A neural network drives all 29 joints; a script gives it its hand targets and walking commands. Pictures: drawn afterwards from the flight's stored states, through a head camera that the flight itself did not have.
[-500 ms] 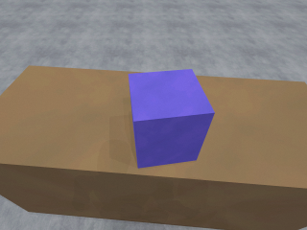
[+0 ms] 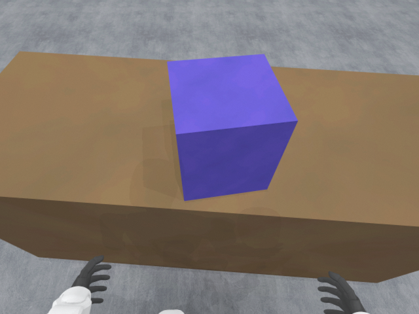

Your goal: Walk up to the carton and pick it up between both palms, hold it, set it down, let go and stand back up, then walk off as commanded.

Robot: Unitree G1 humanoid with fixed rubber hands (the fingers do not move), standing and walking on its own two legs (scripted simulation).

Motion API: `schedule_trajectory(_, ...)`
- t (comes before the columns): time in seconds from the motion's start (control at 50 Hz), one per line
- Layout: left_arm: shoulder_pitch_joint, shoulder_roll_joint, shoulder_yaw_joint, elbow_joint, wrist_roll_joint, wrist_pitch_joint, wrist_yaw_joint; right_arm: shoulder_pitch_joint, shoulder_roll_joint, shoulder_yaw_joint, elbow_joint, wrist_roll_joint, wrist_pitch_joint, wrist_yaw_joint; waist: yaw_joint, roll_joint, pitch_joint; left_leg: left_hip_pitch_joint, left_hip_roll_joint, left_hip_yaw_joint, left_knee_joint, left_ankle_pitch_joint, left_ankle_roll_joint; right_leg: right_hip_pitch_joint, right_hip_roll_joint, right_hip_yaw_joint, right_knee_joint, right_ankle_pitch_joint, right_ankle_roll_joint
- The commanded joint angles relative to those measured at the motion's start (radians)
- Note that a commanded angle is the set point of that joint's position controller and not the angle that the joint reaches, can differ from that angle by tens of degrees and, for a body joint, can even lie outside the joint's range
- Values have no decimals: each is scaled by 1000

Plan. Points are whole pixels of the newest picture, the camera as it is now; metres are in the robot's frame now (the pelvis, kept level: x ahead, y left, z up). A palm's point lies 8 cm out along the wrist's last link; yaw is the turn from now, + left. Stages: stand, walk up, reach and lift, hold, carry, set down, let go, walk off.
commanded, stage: reach and lift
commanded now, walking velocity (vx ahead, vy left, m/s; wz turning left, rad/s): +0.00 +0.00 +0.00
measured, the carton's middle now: (221, 131) +0.50 +0.01 +0.02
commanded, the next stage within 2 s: none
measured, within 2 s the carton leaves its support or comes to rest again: neither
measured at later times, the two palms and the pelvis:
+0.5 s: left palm out of the picture +0.10 +0.24 -0.06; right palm out of the picture +0.11 -0.27 -0.06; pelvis -0.03 -0.04 +0.01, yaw +0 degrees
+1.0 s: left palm out of the picture +0.13 +0.20 -0.03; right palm out of the picture +0.14 -0.26 -0.02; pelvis -0.02 -0.03 +0.02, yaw -1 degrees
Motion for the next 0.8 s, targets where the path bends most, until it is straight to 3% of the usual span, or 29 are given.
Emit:
schedule_trajectory(0.0, 148, 175, 87, -194, 41, -1, -5, 69, -300, -45, -153, 37, -65, -23, -4, 7, -403, 328, -6, 31, -122, 899, -126, 155, 19, -56, -108, 498, -22)
schedule_trajectory(0.02, 133, 166, 80, -242, 33, -10, -7, 71, -269, -26, -193, 59, -61, -29, -7, 10, -410, 316, -26, 39, -148, 844, -106, 161, 18, -43, -131, 534, -12)
schedule_trajectory(0.06, 149, 176, 107, -213, 30, -20, -6, 68, -252, -4, -224, 69, -46, -23, 24, -37, -326, 256, -27, 60, -190, 762, -96, 169, 17, -44, -148, 524, -2)
schedule_trajectory(0.08, 110, 164, 107, -232, 34, -22, -8, 73, -247, -4, -215, 62, -34, -24, -4, -30, -321, 234, -29, 69, -202, 701, -91, 185, 7, -39, -142, 534, 5)
schedule_trajectory(0.1, 90, 184, 116, -207, 45, -24, -6, 67, -239, -2, -239, 63, -26, -28, -3, -34, -275, 189, -38, 65, -224, 619, -82, 191, -1, -30, -158, 515, 9)
schedule_trajectory(0.12, 103, 170, 113, -221, 36, -25, 1, 87, -216, 3, -267, 61, -18, -24, -4, -30, -271, 163, -40, 71, -250, 548, -73, 216, -4, -28, -174, 480, 3)
schedule_trajectory(0.14, 66, 163, 115, -234, 38, -36, 7, 73, -186, 25, -312, 55, -4, -16, 21, -16, -256, 139, -46, 76, -273, 488, -62, 207, -16, -13, -186, 433, -6)
schedule_trajectory(0.22, 34, 178, 102, -237, -5, -72, 17, 117, -141, 1, -400, 30, 18, -26, 12, -85, -188, 43, -37, 103, -313, 320, -39, 189, -39, 17, -211, 301, 7)
schedule_trajectory(0.24, 9, 192, 100, -250, -9, -80, 16, 135, -129, 9, -409, 21, 32, -26, 7, -56, -171, 49, -43, 108, -317, 285, -39, 178, -50, 40, -224, 258, 10)
schedule_trajectory(0.26, 10, 196, 97, -264, -26, -98, 19, 137, -118, -7, -466, 23, 23, -30, 0, -79, -208, 49, -51, 110, -321, 273, -27, 193, -50, 43, -231, 262, 13)
schedule_trajectory(0.28, -2, 191, 105, -276, -21, -114, 23, 150, -100, 17, -504, 31, 31, -26, 32, -59, -211, 30, -49, 119, -334, 261, -25, 194, -61, 62, -230, 238, 17)
schedule_trajectory(0.3, -23, 203, 107, -293, -36, -130, 29, 151, -93, 14, -528, 30, 27, -28, 23, -71, -222, 11, -52, 115, -330, 254, -26, 194, -65, 80, -237, 205, 17)
schedule_trajectory(0.32, -14, 209, 98, -317, -52, -143, 33, 166, -71, 5, -548, 29, 26, -38, 33, -35, -233, 8, -61, 123, -323, 227, -27, 197, -83, 102, -241, 181, 18)
schedule_trajectory(0.34, -10, 219, 104, -303, -45, -153, 31, 182, -65, 9, -570, 14, 33, -45, 14, -63, -226, 12, -66, 125, -332, 228, -22, 212, -84, 101, -258, 163, 28)
schedule_trajectory(0.38, -3, 211, 84, -317, -67, -171, 31, 190, -41, -3, -634, 21, 27, -48, 36, -66, -225, -9, -65, 138, -339, 206, -17, 215, -88, 106, -271, 65, 22)
schedule_trajectory(0.4, -30, 220, 64, -349, -87, -181, 35, 182, -32, -15, -646, 21, 32, -55, 9, -55, -234, 13, -72, 150, -334, 195, -19, 194, -87, 111, -279, 45, 26)
schedule_trajectory(0.42, -3, 227, 70, -333, -81, -188, 43, 204, -31, 0, -684, 26, 34, -52, 40, -42, -208, 10, -66, 140, -336, 169, -16, 167, -90, 122, -288, -34, 19)
schedule_trajectory(0.46, 20, 246, 64, -321, -102, -187, 39, 229, -20, -25, -659, 27, 55, -58, 12, -47, -200, 17, -58, 139, -367, 168, -16, 193, -81, 94, -303, -24, 4)
schedule_trajectory(0.48, 6, 242, 59, -368, -97, -197, 48, 219, -20, -27, -683, 27, 61, -56, 13, -11, -201, 12, -54, 128, -367, 147, -27, 171, -90, 105, -302, -66, 5)
schedule_trajectory(0.5, 15, 229, 54, -350, -100, -192, 47, 220, -10, -23, -696, 20, 64, -57, 15, -38, -183, 2, -55, 131, -376, 150, -23, 164, -75, 94, -304, -68, 4)
schedule_trajectory(0.52, 20, 220, 48, -386, -106, -199, 65, 215, -24, -23, -695, 31, 65, -45, 18, -8, -196, 17, -42, 123, -385, 162, -30, 146, -71, 79, -301, -35, -10)
schedule_trajectory(0.54, 6, 243, 65, -348, -107, -198, 64, 186, -44, -47, -720, 28, 70, -45, 16, -34, -155, -12, -56, 137, -366, 126, -25, 133, -86, 106, -313, -119, 0)
schedule_trajectory(0.62, 38, 184, 29, -377, -105, -207, 82, 210, -39, -41, -709, 44, 90, -37, 14, -20, -142, 25, -37, 113, -415, 116, -24, 145, -54, 55, -309, -66, -11)
schedule_trajectory(0.66, 53, 195, 51, -372, -115, -223, 81, 203, -30, -32, -790, 62, 87, -37, 21, -80, -172, 25, -48, 116, -401, 139, -15, 151, -70, 93, -338, -109, 3)
schedule_trajectory(0.68, 45, 167, 43, -358, -117, -228, 84, 187, -18, -24, -796, 58, 93, -35, 33, -64, -169, -3, -51, 120, -403, 132, -18, 158, -90, 117, -347, -132, 9)
schedule_trajectory(0.7, 48, 163, 38, -392, -108, -232, 93, 219, -20, -19, -781, 69, 102, -29, 16, -52, -151, 23, -48, 108, -414, 135, -14, 150, -71, 91, -340, -81, -2)
schedule_trajectory(0.72, 67, 160, 57, -386, -105, -244, 97, 205, -32, -19, -795, 75, 92, -26, 40, -58, -166, 25, -49, 119, -413, 166, -20, 160, -71, 83, -331, -46, 5)
schedule_trajectory(0.74, 68, 135, 30, -397, -107, -246, 103, 212, -41, -35, -794, 84, 97, -19, 14, -38, -161, 51, -43, 107, -427, 138, -19, 149, -66, 84, -340, -46, -4)
schedule_trajectory(0.78, 34, 123, 29, -427, -100, -270, 113, 190, -28, -27, -806, 94, 94, -8, 23, -19, -144, 28, -47, 112, -439, 142, -20, 150, -72, 95, -347, -51, -2)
